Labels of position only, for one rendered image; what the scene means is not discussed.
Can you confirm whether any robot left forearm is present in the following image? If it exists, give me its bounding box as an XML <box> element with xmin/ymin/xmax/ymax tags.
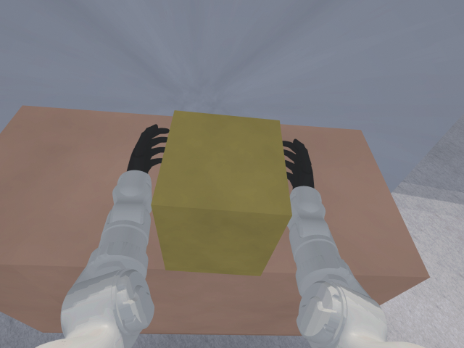
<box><xmin>61</xmin><ymin>170</ymin><xmax>152</xmax><ymax>336</ymax></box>

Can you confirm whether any pedestal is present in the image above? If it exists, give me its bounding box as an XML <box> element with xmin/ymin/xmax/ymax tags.
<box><xmin>0</xmin><ymin>105</ymin><xmax>430</xmax><ymax>336</ymax></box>

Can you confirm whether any left robot hand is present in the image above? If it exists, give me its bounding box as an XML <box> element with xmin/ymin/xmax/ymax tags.
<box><xmin>127</xmin><ymin>124</ymin><xmax>170</xmax><ymax>173</ymax></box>

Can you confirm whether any left robot upper arm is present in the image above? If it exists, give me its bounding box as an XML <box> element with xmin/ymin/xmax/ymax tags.
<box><xmin>36</xmin><ymin>268</ymin><xmax>154</xmax><ymax>348</ymax></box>

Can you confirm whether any robot right forearm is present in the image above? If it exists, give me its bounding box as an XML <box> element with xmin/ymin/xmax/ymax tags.
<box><xmin>287</xmin><ymin>186</ymin><xmax>370</xmax><ymax>297</ymax></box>

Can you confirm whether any right robot hand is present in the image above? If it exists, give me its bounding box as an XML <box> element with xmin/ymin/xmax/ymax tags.
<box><xmin>282</xmin><ymin>139</ymin><xmax>314</xmax><ymax>189</ymax></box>

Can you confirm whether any carton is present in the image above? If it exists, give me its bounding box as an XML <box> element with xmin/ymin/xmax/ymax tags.
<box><xmin>151</xmin><ymin>110</ymin><xmax>292</xmax><ymax>276</ymax></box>

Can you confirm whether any right robot upper arm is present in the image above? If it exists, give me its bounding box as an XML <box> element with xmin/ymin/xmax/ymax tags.
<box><xmin>297</xmin><ymin>280</ymin><xmax>425</xmax><ymax>348</ymax></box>

